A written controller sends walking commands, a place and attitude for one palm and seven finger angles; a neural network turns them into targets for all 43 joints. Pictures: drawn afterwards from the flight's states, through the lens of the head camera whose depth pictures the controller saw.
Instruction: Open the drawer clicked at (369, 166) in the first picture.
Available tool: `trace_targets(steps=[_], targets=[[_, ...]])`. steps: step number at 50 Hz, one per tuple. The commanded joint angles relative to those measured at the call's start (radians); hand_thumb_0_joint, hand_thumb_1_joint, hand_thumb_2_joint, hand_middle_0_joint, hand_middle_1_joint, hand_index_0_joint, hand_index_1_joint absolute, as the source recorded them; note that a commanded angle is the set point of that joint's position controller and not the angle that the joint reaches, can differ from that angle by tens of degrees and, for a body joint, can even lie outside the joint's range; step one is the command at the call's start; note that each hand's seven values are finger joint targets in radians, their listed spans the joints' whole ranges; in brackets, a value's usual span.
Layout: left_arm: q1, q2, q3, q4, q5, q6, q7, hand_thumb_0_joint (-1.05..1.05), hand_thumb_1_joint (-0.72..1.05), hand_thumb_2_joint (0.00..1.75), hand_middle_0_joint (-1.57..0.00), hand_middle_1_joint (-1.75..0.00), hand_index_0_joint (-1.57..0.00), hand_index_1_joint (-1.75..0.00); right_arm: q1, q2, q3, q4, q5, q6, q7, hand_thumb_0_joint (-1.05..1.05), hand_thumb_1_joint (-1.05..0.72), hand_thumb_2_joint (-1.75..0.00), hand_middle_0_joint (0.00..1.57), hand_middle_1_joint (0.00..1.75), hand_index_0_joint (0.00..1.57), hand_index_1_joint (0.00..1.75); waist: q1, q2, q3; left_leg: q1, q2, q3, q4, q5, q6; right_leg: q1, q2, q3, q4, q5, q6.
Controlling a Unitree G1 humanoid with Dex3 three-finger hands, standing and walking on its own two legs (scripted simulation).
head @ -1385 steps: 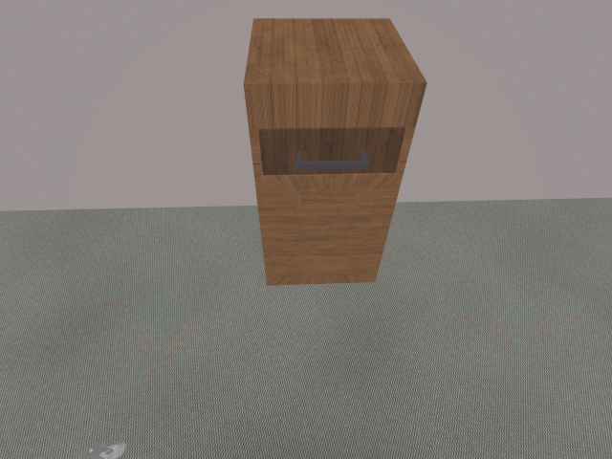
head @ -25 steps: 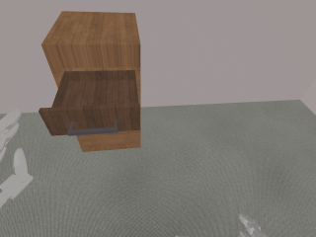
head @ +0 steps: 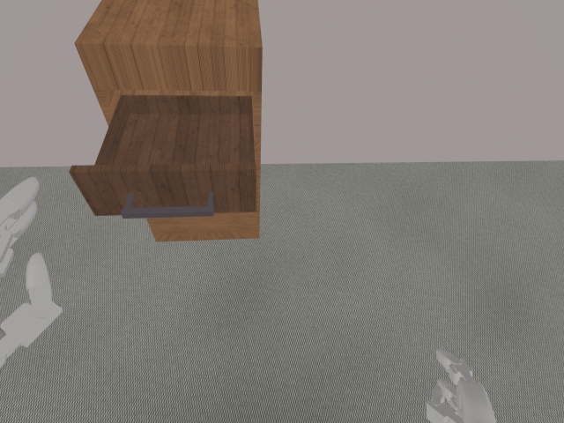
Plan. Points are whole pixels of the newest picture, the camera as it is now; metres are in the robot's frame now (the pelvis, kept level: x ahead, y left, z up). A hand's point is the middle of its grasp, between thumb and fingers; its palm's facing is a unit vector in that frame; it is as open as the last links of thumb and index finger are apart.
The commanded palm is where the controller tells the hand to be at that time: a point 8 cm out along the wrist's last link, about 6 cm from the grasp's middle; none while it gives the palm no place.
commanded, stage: let the arm hang, fingers relaxed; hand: left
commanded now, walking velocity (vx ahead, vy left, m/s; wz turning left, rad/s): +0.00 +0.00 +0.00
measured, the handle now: (170, 204) +0.56 +0.27 -0.13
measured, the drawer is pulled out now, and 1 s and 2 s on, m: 0.30 0.30 0.30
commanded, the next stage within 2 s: look to check the result in 1.10 s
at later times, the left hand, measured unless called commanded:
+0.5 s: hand out of the picture +0.00 +0.20 -0.17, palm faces +0.05 -0.98 -0.21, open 7.1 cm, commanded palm none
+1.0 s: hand out of the picture +0.01 +0.18 -0.17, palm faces +0.03 -0.98 -0.19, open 7.3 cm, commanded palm none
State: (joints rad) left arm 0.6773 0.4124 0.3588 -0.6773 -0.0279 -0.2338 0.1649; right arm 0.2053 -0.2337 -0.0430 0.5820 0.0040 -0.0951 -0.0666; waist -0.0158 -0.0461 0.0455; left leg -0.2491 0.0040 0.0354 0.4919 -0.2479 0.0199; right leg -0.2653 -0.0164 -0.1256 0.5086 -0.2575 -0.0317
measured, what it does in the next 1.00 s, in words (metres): stands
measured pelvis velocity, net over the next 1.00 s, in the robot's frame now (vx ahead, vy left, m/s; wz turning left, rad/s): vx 0.00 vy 0.01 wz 0.00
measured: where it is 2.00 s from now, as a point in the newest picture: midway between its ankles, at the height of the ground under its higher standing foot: outside the picture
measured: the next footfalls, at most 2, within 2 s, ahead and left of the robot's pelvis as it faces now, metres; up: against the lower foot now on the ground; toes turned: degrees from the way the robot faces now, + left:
none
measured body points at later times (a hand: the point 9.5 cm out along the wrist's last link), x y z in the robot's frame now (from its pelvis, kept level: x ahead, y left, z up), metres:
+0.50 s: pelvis +0.01 +0.01 +0.00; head +0.05 +0.03 +0.45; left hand +0.00 +0.25 -0.15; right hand +0.03 -0.23 -0.14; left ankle +0.00 +0.11 -0.74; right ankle +0.01 -0.11 -0.74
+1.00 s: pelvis +0.00 +0.01 +0.01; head +0.01 +0.01 +0.46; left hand +0.01 +0.24 -0.15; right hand -0.02 -0.19 -0.16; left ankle +0.00 +0.11 -0.74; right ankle +0.01 -0.11 -0.74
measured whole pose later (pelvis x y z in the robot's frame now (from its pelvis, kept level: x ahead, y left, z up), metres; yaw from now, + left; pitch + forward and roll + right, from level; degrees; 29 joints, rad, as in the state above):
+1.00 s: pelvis +0.00 +0.01 +0.01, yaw +0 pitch -2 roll +0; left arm 0.26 0.14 0.01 1.12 0.01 0.01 0.03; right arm 0.31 -0.12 0.00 1.12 -0.01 0.00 -0.03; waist -0.01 0.01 0.05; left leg -0.15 -0.02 0.03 0.41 -0.22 0.03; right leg -0.16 -0.01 -0.01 0.41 -0.22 0.00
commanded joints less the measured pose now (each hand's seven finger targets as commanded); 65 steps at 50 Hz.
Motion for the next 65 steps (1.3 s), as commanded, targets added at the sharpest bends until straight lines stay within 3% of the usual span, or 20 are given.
trace_targets(steps=[1,3,4,5,6,7,8,9,11,12,14,18,19,21,25,29,33,40,48,65], targets=[[-0.221,-0.06,-0.241,0.684,0.096,0.203,-0.135,0.0,0.9,0.9,-0.2,-0.3,-0.2,-0.3,0.002,-0.212,-0.067,0.096,-0.015,-0.044,0.084,0.0,-0.9,-0.9,0.2,0.3,0.2,0.3,-0.036,0.18,-0.096,0.009,0.187,-0.188,-0.052,0.596,0.084,-0.094,-0.064,0.1,0.172,-0.07,0.025],[-0.249,-0.107,-0.263,0.722,0.082,0.238,-0.142,0.0,0.9,0.9,-0.2,-0.3,-0.2,-0.3,0.004,-0.163,-0.043,0.072,-0.022,-0.01,0.072,0.0,-0.9,-0.9,0.2,0.3,0.2,0.3,-0.024,0.088,-0.111,0.008,0.209,-0.208,-0.043,0.625,0.101,-0.107,-0.028,0.1,0.2,-0.18,0.03],[-0.279,-0.096,-0.264,0.777,0.078,0.233,-0.146,0.0,0.9,0.9,-0.2,-0.3,-0.2,-0.3,0.0,-0.163,-0.03,0.069,-0.025,0.001,0.068,0.0,-0.9,-0.9,0.2,0.3,0.2,0.3,-0.003,0.015,-0.13,0.013,0.202,-0.224,-0.025,0.635,0.11,-0.074,-0.028,0.112,0.159,-0.135,0.028],[-0.294,-0.082,-0.266,0.842,0.079,0.225,-0.149,0.0,0.9,0.9,-0.2,-0.3,-0.2,-0.3,-0.003,-0.156,-0.022,0.07,-0.026,0.009,0.068,0.0,-0.9,-0.9,0.2,0.3,0.2,0.3,0.014,-0.078,-0.173,0.065,0.168,-0.187,0.015,0.676,0.086,-0.018,-0.034,0.115,0.083,0.027,0.023],[-0.272,-0.056,-0.261,0.915,0.079,0.218,-0.148,0.0,0.9,0.9,-0.2,-0.3,-0.2,-0.3,-0.015,-0.157,-0.019,0.067,-0.019,0.018,0.062,0.0,-0.9,-0.9,0.2,0.3,0.2,0.3,0.032,-0.158,-0.226,0.021,0.108,-0.126,0.094,0.611,0.053,0.135,-0.078,0.156,0.026,0.392,0.013],[-0.271,-0.013,-0.255,0.992,0.077,0.217,-0.148,0.0,0.9,0.9,-0.2,-0.3,-0.2,-0.3,-0.02,-0.144,-0.02,0.071,-0.012,0.025,0.062,0.0,-0.9,-0.9,0.2,0.3,0.2,0.3,0.035,-0.217,-0.235,-0.062,0.034,-0.079,0.136,0.401,0.013,0.234,-0.16,0.246,0.027,0.686,-0.035],[-0.295,0.024,-0.253,1.064,0.071,0.218,-0.151,0.0,0.9,0.9,-0.2,-0.3,-0.2,-0.3,-0.011,-0.131,-0.016,0.084,-0.005,0.039,0.063,0.0,-0.9,-0.9,0.2,0.3,0.2,0.3,0.024,-0.19,-0.189,-0.077,0.0,-0.065,0.115,0.149,-0.009,0.217,-0.227,0.293,0.01,0.742,-0.083],[-0.334,0.023,-0.26,1.129,0.065,0.219,-0.15,0.0,0.9,0.9,-0.2,-0.3,-0.2,-0.3,-0.03,-0.135,-0.018,0.101,-0.014,0.056,0.059,0.0,-0.9,-0.9,0.2,0.3,0.2,0.3,0.031,-0.255,-0.149,-0.085,-0.009,-0.052,0.124,0.004,-0.008,0.2,-0.215,0.303,-0.024,0.72,-0.097],[-0.375,-0.004,-0.282,1.234,0.059,0.233,-0.144,0.0,0.9,0.9,-0.2,-0.3,-0.2,-0.3,-0.012,-0.094,-0.007,0.144,-0.02,0.08,0.058,0.0,-0.9,-0.9,0.2,0.3,0.2,0.3,0.015,-0.121,-0.08,-0.047,-0.005,-0.043,0.087,-0.011,-0.007,0.132,-0.194,0.276,-0.051,0.594,-0.088],[-0.402,-0.01,-0.291,1.273,0.055,0.236,-0.143,0.0,0.9,0.9,-0.2,-0.3,-0.2,-0.3,0.005,-0.08,0.001,0.172,-0.019,0.085,0.059,0.0,-0.9,-0.9,0.2,0.3,0.2,0.3,0.001,-0.022,-0.07,0.012,0.012,-0.05,0.026,0.104,-0.006,0.088,-0.162,0.264,-0.057,0.477,-0.066],[-0.415,-0.047,-0.307,1.348,0.045,0.239,-0.144,0.0,0.9,0.9,-0.2,-0.3,-0.2,-0.3,0.007,-0.084,0.015,0.212,-0.023,0.084,0.054,0.0,-0.9,-0.9,0.2,0.3,0.2,0.3,0.007,0.119,-0.053,0.072,0.067,-0.108,-0.045,0.281,0.014,0.041,-0.072,0.217,-0.056,0.25,-0.015],[-0.363,-0.097,-0.304,1.501,0.044,0.241,-0.141,0.0,0.9,0.9,-0.2,-0.3,-0.2,-0.3,0.035,-0.064,0.02,0.281,-0.021,0.082,0.036,0.0,-0.9,-0.9,0.2,0.3,0.2,0.3,0.021,0.242,-0.106,0.097,0.089,-0.116,-0.077,0.304,0.033,0.121,-0.049,0.181,-0.094,0.17,-0.004],[-0.362,-0.091,-0.31,1.53,0.042,0.24,-0.142,0.0,0.9,0.9,-0.2,-0.3,-0.2,-0.3,0.048,-0.061,0.022,0.296,-0.019,0.082,0.034,0.0,-0.9,-0.9,0.2,0.3,0.2,0.3,0.02,0.243,-0.121,0.107,0.089,-0.111,-0.079,0.298,0.032,0.136,-0.049,0.175,-0.099,0.174,-0.005],[-0.369,-0.099,-0.317,1.576,0.041,0.24,-0.141,0.0,0.9,0.9,-0.2,-0.3,-0.2,-0.3,0.071,-0.061,0.022,0.325,-0.013,0.086,0.029,0.0,-0.9,-0.9,0.2,0.3,0.2,0.3,0.015,0.167,-0.113,0.117,0.095,-0.114,-0.082,0.285,0.032,0.138,-0.053,0.17,-0.12,0.185,-0.004],[-0.36,-0.114,-0.328,1.654,0.04,0.241,-0.138,0.0,0.9,0.9,-0.2,-0.3,-0.2,-0.3,0.102,-0.052,0.02,0.375,-0.011,0.089,0.025,0.0,-0.9,-0.9,0.2,0.3,0.2,0.3,0.015,0.084,-0.05,0.108,0.1,-0.122,-0.12,0.216,0.034,0.109,-0.053,0.17,-0.147,0.151,-0.006],[-0.357,-0.126,-0.336,1.708,0.04,0.244,-0.135,0.0,0.9,0.9,-0.2,-0.3,-0.2,-0.3,0.125,-0.044,0.026,0.421,-0.014,0.091,0.026,0.0,-0.9,-0.9,0.2,0.3,0.2,0.3,0.013,0.049,0.028,0.067,0.096,-0.128,-0.162,0.111,0.033,0.086,-0.056,0.178,-0.17,0.09,-0.007],[-0.352,-0.13,-0.337,1.739,0.04,0.244,-0.132,0.0,0.9,0.9,-0.2,-0.3,-0.2,-0.3,0.144,-0.034,0.027,0.455,-0.014,0.088,0.027,0.0,-0.9,-0.9,0.2,0.3,0.2,0.3,0.015,0.031,0.038,0.064,0.096,-0.133,-0.186,0.076,0.033,0.082,-0.057,0.178,-0.172,0.065,-0.004],[-0.34,-0.143,-0.337,1.764,0.043,0.239,-0.128,0.0,0.9,0.9,-0.2,-0.3,-0.2,-0.3,0.162,-0.011,0.027,0.492,-0.014,0.087,0.028,0.0,-0.9,-0.9,0.2,0.3,0.2,0.3,0.017,0.022,0.058,0.056,0.089,-0.123,-0.19,0.053,0.031,0.064,-0.057,0.178,-0.175,0.051,-0.004],[-0.341,-0.164,-0.332,1.778,0.04,0.235,-0.126,0.0,0.9,0.9,-0.2,-0.3,-0.2,-0.3,0.182,0.018,0.028,0.515,-0.015,0.08,0.023,0.0,-0.9,-0.9,0.2,0.3,0.2,0.3,0.014,0.078,0.048,0.066,0.084,-0.106,-0.184,0.104,0.025,0.076,-0.062,0.182,-0.171,0.095,-0.006],[-0.306,-0.187,-0.328,1.795,0.041,0.227,-0.121,0.0,0.9,0.9,-0.2,-0.3,-0.2,-0.3,0.202,0.034,0.02,0.523,-0.011,0.082,0.019,0.0,-0.9,-0.9,0.2,0.3,0.2,0.3,0.009,0.057,0.042,0.093,0.088,-0.096,-0.163,0.127,0.023,0.058,-0.057,0.187,-0.173,0.115,-0.009]])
